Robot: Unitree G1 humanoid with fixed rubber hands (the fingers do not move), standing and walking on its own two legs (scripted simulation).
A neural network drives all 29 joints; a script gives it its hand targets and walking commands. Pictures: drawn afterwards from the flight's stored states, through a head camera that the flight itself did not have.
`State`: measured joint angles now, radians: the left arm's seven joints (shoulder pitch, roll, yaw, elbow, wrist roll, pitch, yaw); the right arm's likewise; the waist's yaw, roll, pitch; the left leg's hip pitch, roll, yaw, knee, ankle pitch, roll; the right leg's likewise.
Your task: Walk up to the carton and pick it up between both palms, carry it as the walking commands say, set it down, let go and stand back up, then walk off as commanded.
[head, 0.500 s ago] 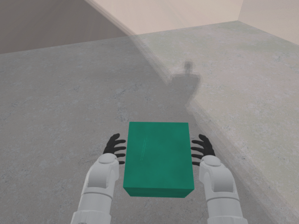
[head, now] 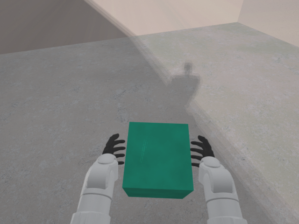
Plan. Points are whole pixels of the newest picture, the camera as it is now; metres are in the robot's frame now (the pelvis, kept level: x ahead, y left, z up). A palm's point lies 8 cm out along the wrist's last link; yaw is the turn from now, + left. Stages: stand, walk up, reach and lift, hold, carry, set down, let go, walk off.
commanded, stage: hold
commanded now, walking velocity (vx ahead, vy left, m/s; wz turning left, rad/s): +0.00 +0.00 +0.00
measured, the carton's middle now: (157, 161) +0.34 +0.00 -0.04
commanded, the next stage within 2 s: set down in 0.88 s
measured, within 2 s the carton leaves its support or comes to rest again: neither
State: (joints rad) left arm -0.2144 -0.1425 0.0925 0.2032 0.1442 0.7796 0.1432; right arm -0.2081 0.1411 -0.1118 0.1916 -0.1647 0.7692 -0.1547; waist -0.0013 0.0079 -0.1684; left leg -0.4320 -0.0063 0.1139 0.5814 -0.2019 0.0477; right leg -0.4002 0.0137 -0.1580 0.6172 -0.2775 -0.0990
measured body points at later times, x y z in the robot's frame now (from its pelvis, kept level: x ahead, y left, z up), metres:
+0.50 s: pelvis -0.01 +0.00 +0.00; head -0.07 +0.00 +0.45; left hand +0.31 +0.16 +0.04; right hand +0.31 -0.12 +0.04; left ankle +0.06 +0.09 -0.72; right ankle +0.03 -0.05 -0.72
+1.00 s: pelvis -0.01 +0.02 +0.00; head -0.08 +0.03 +0.45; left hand +0.29 +0.17 +0.04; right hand +0.30 -0.10 +0.05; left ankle +0.06 +0.09 -0.72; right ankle +0.03 -0.05 -0.72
